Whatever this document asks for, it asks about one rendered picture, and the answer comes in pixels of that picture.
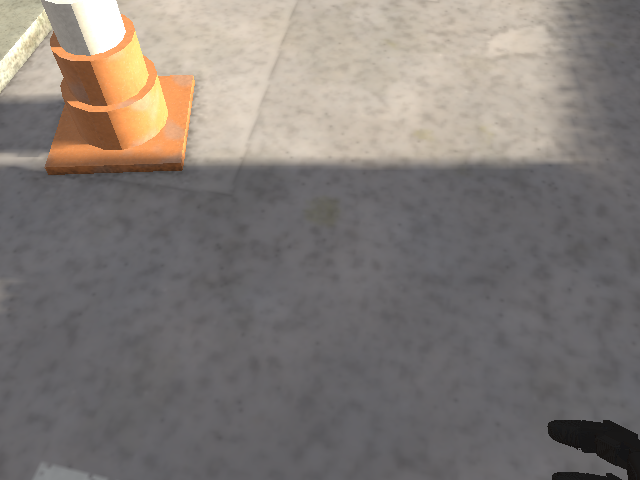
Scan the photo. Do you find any right robot hand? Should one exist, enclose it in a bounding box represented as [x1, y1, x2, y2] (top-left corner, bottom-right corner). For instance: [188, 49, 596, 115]
[547, 420, 640, 480]

